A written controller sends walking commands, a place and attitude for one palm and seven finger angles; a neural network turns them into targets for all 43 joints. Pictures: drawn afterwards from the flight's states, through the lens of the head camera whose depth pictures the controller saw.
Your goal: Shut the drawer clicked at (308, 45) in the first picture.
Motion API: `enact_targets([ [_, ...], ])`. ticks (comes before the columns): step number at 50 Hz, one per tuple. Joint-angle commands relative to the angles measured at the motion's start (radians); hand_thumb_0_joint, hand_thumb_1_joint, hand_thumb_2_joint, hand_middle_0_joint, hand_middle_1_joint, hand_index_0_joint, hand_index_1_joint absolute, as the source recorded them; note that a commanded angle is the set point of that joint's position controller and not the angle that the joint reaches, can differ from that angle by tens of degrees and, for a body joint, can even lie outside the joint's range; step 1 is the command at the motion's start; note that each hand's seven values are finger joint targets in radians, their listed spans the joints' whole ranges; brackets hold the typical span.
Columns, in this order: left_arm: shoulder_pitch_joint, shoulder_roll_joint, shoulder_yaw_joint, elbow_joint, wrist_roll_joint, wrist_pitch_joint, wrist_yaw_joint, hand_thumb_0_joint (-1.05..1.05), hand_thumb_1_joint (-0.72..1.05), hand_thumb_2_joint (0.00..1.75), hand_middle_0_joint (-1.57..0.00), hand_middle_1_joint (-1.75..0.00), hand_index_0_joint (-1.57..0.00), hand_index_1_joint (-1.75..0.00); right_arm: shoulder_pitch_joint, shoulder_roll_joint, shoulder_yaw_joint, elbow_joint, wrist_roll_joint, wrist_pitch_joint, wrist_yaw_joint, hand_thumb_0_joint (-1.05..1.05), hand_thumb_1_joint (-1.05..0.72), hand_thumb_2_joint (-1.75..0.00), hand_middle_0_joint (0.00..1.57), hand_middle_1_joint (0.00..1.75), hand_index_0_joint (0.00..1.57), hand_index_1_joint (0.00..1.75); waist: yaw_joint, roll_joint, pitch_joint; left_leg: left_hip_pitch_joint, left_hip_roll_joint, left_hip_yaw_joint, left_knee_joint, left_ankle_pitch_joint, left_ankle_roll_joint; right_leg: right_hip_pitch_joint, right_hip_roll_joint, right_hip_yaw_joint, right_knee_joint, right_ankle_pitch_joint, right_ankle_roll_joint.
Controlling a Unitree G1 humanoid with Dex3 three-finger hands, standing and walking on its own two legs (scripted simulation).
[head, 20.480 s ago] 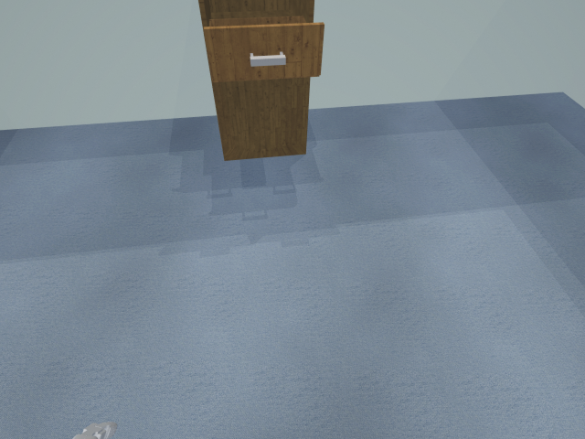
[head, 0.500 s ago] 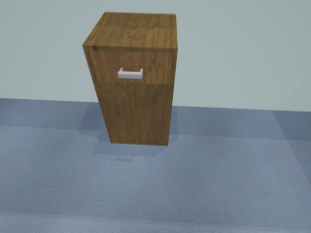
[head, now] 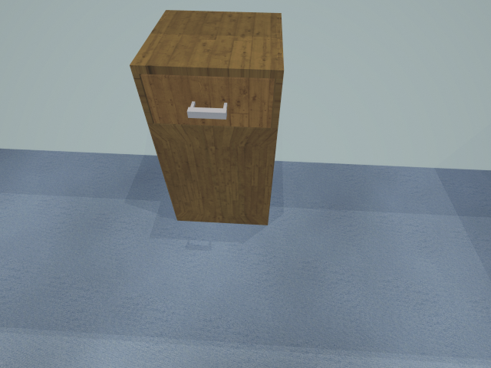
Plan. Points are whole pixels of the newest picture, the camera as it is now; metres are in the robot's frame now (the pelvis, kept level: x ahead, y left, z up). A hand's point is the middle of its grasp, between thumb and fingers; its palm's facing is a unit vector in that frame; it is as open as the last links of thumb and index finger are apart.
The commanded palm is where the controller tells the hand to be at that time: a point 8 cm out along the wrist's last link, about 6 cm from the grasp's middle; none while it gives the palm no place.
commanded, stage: look to check the result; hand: left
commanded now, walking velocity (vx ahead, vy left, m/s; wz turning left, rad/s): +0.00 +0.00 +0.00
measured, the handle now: (208, 109) +0.85 +0.16 -0.08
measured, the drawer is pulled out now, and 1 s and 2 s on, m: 0.00 0.00 0.00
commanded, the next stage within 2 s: stand and wait in 0.24 s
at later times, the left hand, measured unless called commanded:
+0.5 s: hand out of the picture +0.02 +0.17 -0.17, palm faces +0.02 -0.98 -0.21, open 7.4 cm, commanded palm none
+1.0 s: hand out of the picture +0.05 +0.17 -0.17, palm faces +0.02 -0.97 -0.23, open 7.4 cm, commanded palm none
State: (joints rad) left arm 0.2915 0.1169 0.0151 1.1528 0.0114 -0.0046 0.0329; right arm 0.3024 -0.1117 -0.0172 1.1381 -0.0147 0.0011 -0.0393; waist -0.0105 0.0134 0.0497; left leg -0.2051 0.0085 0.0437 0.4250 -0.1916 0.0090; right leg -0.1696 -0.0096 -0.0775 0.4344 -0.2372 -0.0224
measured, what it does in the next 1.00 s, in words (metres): stands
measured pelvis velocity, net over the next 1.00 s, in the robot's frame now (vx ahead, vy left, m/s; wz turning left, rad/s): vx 0.02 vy -0.01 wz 0.00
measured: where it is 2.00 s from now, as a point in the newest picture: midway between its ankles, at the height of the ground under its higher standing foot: outside the picture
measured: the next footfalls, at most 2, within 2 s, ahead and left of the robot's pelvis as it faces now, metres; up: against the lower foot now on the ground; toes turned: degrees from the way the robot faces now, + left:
none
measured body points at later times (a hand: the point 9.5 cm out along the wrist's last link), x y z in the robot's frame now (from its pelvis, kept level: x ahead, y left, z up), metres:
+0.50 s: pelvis +0.01 -0.01 +0.00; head +0.03 -0.02 +0.45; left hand +0.02 +0.22 -0.15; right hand +0.01 -0.23 -0.16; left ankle +0.02 +0.11 -0.74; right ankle +0.00 -0.10 -0.74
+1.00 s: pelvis +0.02 -0.01 +0.00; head +0.03 -0.02 +0.45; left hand +0.05 +0.23 -0.15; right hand +0.04 -0.25 -0.16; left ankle +0.03 +0.11 -0.74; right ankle +0.00 -0.10 -0.74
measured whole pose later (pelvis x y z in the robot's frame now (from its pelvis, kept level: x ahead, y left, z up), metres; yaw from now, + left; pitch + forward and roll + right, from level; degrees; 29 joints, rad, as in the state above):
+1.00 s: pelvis +0.02 -0.01 +0.00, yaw +0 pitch -2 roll +0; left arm 0.21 0.18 0.01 1.15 0.01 -0.02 0.02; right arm 0.21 -0.19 -0.01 1.15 -0.01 0.00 -0.04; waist -0.01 0.02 0.05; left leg -0.14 0.03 0.04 0.37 -0.19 -0.01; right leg -0.10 0.01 -0.08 0.37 -0.24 -0.04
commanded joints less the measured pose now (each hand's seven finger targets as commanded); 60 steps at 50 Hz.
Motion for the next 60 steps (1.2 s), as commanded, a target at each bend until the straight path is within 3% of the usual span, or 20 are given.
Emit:
enact_targets([
  [1,0.062,0.114,0.020,-0.024,0.001,-0.011,0.006,0.00,0.90,0.90,-0.20,-0.30,-0.20,-0.30,0.078,-0.091,-0.013,-0.016,-0.003,-0.005,-0.002,0.00,-0.90,-0.90,0.20,0.30,0.20,0.30,0.005,-0.010,0.047,0.000,0.087,-0.093,-0.091,0.028,0.026,-0.054,-0.090,0.093,-0.116,0.002,-0.027],
  [11,0.038,0.134,0.022,-0.026,0.000,-0.016,0.006,0.00,0.90,0.90,-0.20,-0.30,-0.20,-0.30,0.040,-0.115,-0.014,-0.012,-0.002,-0.010,-0.002,0.00,-0.90,-0.90,0.20,0.30,0.20,0.30,0.006,-0.012,0.027,0.031,0.093,-0.089,-0.082,0.101,0.024,-0.028,-0.097,0.094,-0.121,0.066,-0.027],
  [19,0.005,0.155,0.022,-0.030,-0.002,-0.016,0.002,0.00,0.90,0.90,-0.20,-0.30,-0.20,-0.30,0.017,-0.134,-0.012,-0.011,-0.004,-0.007,0.000,0.00,-0.90,-0.90,0.20,0.30,0.20,0.30,0.003,-0.003,0.038,0.033,0.090,-0.088,-0.090,0.072,0.018,-0.030,-0.100,0.102,-0.140,0.036,-0.028],
  [25,-0.009,0.176,0.025,-0.033,-0.002,-0.021,0.002,0.00,0.90,0.90,-0.20,-0.30,-0.20,-0.30,0.000,-0.154,-0.013,-0.012,-0.003,-0.011,0.000,0.00,-0.90,-0.90,0.20,0.30,0.20,0.30,0.004,-0.013,-0.004,0.057,0.097,-0.087,-0.088,0.121,0.018,0.004,-0.105,0.102,-0.134,0.107,-0.029],
  [31,-0.020,0.188,0.025,-0.036,-0.002,-0.020,0.001,0.00,0.90,0.90,-0.20,-0.30,-0.20,-0.30,-0.012,-0.165,-0.013,-0.014,-0.002,-0.010,0.001,0.00,-0.90,-0.90,0.20,0.30,0.20,0.30,0.005,-0.002,0.007,0.056,0.098,-0.088,-0.092,0.123,0.016,0.004,-0.105,0.103,-0.142,0.109,-0.028],
  [60,-0.036,0.209,0.025,-0.038,-0.003,-0.024,0.000,0.00,0.90,0.90,-0.20,-0.30,-0.20,-0.30,-0.043,-0.193,-0.009,-0.014,-0.003,-0.013,-0.002,0.00,-0.90,-0.90,0.20,0.30,0.20,0.30,0.005,-0.017,-0.012,0.095,0.106,-0.080,-0.106,0.162,0.012,0.033,-0.109,0.105,-0.154,0.198,-0.025],
])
